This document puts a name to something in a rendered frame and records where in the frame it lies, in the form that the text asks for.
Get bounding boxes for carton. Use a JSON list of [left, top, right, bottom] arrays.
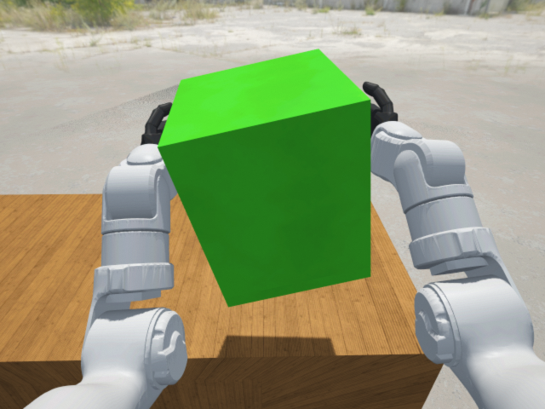
[[158, 49, 370, 307]]

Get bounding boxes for right robot upper arm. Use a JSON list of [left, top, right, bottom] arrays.
[[414, 274, 545, 409]]

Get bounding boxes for right robot hand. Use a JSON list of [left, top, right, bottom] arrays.
[[363, 82, 398, 139]]

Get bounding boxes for robot right forearm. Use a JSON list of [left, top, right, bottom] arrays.
[[370, 121, 534, 346]]

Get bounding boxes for left robot upper arm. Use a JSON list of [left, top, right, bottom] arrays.
[[23, 307, 187, 409]]

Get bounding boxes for robot left forearm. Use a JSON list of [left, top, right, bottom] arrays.
[[81, 144, 177, 374]]

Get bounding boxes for left robot hand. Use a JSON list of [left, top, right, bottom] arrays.
[[141, 102, 172, 145]]

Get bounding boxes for pedestal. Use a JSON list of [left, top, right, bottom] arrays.
[[0, 194, 443, 409]]

